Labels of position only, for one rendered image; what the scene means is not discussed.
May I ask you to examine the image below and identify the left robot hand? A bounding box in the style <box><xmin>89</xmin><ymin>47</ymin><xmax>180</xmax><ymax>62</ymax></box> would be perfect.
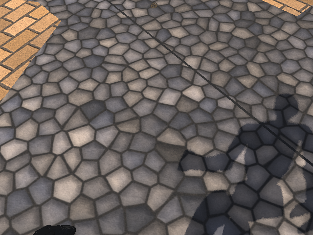
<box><xmin>33</xmin><ymin>224</ymin><xmax>76</xmax><ymax>235</ymax></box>

